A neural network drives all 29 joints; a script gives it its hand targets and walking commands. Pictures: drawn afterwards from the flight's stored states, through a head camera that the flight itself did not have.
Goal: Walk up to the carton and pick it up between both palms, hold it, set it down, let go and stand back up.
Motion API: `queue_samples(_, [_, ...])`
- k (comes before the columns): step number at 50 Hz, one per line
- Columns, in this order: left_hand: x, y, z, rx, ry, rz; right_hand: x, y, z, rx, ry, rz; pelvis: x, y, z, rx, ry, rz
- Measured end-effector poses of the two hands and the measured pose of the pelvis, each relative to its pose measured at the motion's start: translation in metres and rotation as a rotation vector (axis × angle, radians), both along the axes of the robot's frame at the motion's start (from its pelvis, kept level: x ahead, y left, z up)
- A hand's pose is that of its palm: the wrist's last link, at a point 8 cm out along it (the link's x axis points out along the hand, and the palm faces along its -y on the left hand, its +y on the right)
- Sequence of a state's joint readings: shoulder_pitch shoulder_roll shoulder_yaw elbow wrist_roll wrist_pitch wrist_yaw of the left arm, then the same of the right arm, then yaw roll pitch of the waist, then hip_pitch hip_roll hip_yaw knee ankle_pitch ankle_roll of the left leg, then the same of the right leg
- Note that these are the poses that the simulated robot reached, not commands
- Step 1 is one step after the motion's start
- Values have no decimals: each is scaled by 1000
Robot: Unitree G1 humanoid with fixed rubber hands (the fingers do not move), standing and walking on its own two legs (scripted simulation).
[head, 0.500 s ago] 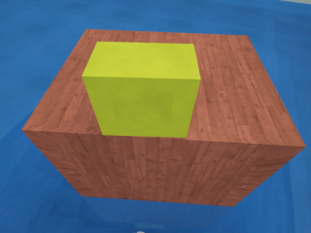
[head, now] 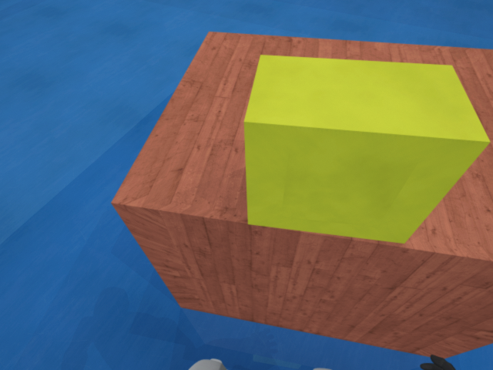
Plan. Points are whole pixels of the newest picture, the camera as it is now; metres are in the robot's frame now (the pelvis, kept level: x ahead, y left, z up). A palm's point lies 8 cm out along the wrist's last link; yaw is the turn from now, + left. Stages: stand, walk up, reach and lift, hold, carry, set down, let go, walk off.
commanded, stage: walk up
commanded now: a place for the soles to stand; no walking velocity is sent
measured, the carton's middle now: (336, 155) +0.45 -0.12 +0.11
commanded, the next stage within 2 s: none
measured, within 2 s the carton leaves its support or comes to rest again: neither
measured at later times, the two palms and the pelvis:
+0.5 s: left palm out of the picture +0.10 +0.21 -0.08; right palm out of the picture +0.16 -0.44 -0.10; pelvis +0.03 -0.12 +0.00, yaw +1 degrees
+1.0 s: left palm out of the picture +0.01 +0.26 -0.07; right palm out of the picture +0.09 -0.39 -0.09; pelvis -0.05 -0.07 +0.01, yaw +1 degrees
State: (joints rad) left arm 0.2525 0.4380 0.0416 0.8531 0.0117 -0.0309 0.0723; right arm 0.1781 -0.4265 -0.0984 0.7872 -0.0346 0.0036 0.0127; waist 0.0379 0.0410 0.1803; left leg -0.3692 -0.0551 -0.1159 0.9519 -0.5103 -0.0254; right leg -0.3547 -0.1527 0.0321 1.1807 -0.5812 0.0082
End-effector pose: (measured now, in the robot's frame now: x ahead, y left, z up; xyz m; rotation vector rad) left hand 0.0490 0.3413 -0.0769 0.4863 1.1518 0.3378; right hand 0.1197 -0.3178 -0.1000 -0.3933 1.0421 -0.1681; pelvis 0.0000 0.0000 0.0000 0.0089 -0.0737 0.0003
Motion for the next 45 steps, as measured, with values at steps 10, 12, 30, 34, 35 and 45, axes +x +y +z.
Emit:
queue_samples(10, [74, -32, -22, -110, -82, -67, 15, -32, 25, -154, -19, -8, 19, -19, -1, 16, 6, 10])
queue_samples(12, [78, -46, -27, -130, -70, -78, 12, -45, 24, -168, 10, -10, 19, -30, -2, 12, 6, 11])
queue_samples(30, [41, -143, 18, -32, 30, -12, 52, -137, 15, -60, -22, -19, 30, -135, 19, 47, 84, 11])
queue_samples(34, [34, -146, 21, -14, 29, -24, 35, -142, 15, -50, 9, -39, 20, -139, 21, 34, 81, -6])
queue_samples(35, [32, -146, 21, -12, 26, -28, 30, -141, 14, -49, 19, -45, 17, -138, 21, 30, 78, -9])
queue_samples(45, [-3, -112, 20, -7, -37, -38, -12, -105, 7, -35, 26, -46, -24, -105, 14, -12, 20, -7])
